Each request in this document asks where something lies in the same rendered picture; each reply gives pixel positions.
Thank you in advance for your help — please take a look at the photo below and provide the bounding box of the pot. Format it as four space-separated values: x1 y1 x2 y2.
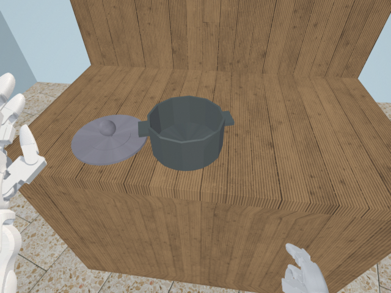
138 96 235 171

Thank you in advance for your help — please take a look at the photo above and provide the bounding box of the lid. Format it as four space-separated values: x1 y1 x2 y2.
71 115 147 165

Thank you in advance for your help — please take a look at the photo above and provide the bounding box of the table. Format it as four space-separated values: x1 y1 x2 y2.
5 0 391 293

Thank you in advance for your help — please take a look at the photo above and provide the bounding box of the knob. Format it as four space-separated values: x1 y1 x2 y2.
99 120 116 136

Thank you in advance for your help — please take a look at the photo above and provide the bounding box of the robot right hand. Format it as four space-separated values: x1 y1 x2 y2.
282 243 329 293

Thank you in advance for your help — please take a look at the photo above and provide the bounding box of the robot left hand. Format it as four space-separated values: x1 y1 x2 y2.
0 73 47 209

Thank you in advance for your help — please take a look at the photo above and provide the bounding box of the robot left forearm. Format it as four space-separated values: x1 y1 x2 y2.
0 209 22 293

